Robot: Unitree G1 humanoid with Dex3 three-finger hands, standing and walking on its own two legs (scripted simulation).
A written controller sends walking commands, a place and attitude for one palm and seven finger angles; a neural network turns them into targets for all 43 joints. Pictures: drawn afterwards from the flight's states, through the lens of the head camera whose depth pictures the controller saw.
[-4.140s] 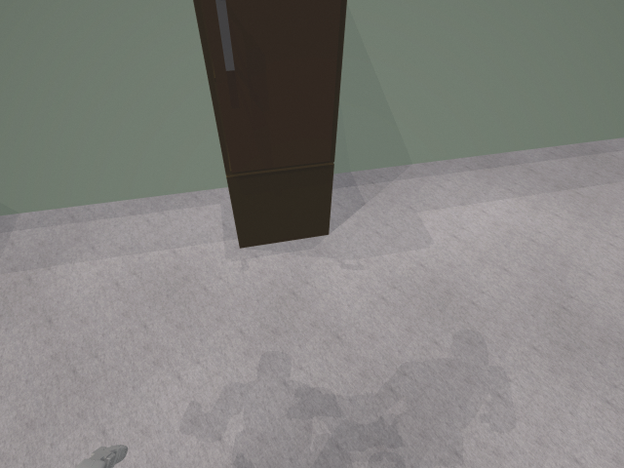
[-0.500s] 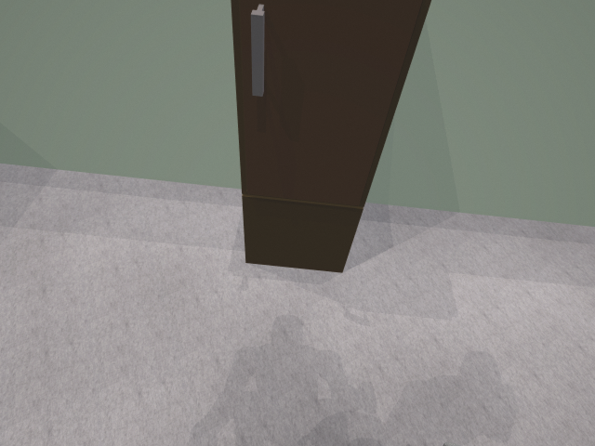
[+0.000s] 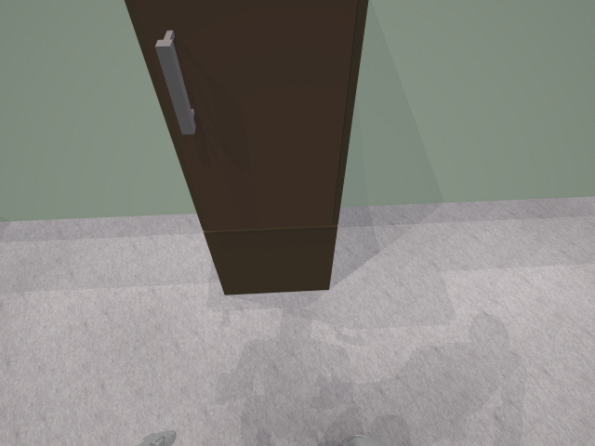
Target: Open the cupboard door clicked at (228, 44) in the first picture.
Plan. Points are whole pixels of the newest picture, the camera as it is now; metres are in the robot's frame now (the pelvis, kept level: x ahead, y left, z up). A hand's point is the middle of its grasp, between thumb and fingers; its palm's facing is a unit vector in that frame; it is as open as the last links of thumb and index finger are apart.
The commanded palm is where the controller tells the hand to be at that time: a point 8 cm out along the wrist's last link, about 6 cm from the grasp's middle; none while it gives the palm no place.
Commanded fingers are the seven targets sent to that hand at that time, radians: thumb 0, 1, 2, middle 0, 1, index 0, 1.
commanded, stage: take the last steps up to it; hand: left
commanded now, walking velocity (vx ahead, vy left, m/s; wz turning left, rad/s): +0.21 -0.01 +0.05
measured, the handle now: (179, 84) +0.67 +0.21 +0.13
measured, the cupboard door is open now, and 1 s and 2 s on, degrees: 0 0 0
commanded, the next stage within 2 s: come to a stop and stand still in 0.18 s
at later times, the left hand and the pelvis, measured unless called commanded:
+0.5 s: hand out of the picture +0.10 +0.17 -0.17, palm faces +0.11 -0.99 -0.13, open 7.4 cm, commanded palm none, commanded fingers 0.00 0.90 0.90 -0.20 -0.30 -0.20 -0.30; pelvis +0.13 +0.01 +0.01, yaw +0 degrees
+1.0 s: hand out of the picture +0.09 +0.13 -0.13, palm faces +0.04 -0.97 -0.25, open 7.4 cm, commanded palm none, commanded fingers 0.00 0.90 0.90 -0.20 -0.30 -0.20 -0.30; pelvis +0.08 -0.05 +0.03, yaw -2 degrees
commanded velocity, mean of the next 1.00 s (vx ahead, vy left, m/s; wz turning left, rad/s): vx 0.00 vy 0.02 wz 0.01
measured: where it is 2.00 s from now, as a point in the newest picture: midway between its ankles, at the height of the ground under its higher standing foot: outside the picture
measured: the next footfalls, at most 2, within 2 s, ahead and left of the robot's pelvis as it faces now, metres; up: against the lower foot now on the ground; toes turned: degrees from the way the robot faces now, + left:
left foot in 0.40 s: +0.23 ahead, +0.12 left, +0.00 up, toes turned +8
right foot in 0.84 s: +0.16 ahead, -0.17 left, +0.00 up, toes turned -7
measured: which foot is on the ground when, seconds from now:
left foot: down 0.00-0.00, up 0.02-0.38, down 0.40-0.84, up 0.86-1.00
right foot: down 0.00-0.48, up 0.50-0.82, down 0.84-1.00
